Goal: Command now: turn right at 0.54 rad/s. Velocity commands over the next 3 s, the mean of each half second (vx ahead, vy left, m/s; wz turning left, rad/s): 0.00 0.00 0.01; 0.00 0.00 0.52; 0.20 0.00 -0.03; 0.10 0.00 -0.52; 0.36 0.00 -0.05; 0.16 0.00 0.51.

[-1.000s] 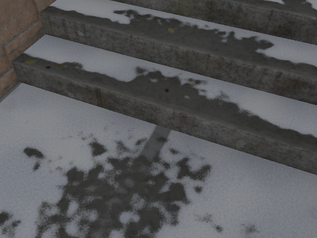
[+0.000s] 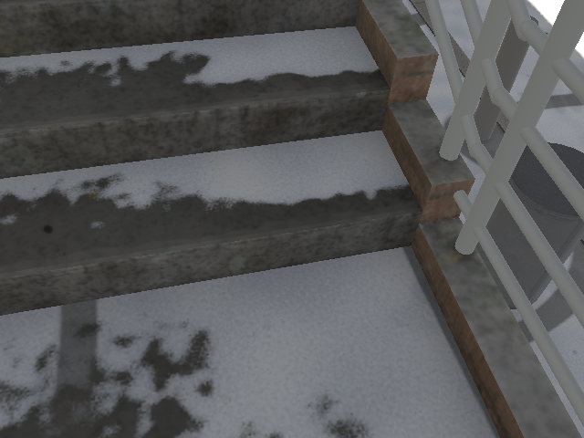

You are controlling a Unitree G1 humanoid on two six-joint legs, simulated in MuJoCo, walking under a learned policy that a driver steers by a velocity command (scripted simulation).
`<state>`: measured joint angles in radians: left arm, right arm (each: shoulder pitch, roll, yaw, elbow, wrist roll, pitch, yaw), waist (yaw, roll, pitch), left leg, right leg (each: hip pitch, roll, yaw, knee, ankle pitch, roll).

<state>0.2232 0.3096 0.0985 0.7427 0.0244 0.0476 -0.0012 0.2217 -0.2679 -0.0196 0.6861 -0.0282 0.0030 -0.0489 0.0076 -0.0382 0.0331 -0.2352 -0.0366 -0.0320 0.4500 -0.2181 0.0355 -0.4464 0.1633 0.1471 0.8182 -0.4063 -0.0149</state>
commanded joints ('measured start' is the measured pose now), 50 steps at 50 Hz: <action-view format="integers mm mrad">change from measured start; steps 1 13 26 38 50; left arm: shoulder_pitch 50 10 -101 -63 -96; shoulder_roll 114 50 114 69 81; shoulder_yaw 34 -32 -19 -31 -42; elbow -36 -16 -30 -53 -100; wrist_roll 13 6 3 2 -11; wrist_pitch -1 -17 -32 -4 -20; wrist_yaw -14 15 39 12 41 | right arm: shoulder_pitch -80 67 57 61 81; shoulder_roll -119 -135 -51 -168 -212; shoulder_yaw -31 -44 -51 -81 -97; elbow -89 15 -38 -54 -46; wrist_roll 2 20 28 30 6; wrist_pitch -21 -21 37 26 34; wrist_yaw -2 52 76 49 49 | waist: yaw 46 0 -16 -18 -32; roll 163 173 -131 115 149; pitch -28 -77 -34 -71 -53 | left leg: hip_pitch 44 20 -74 151 77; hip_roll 250 182 -1 184 162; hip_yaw -184 -166 90 -298 -488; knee -181 -10 231 -140 -120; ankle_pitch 229 518 -220 320 226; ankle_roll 134 85 9 185 203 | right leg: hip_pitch -78 410 326 -100 -22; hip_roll -53 -163 -425 -163 -116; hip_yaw -41 -80 -70 -108 -64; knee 307 -521 -390 245 7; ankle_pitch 0 334 693 31 -4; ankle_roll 34 -3 -170 53 42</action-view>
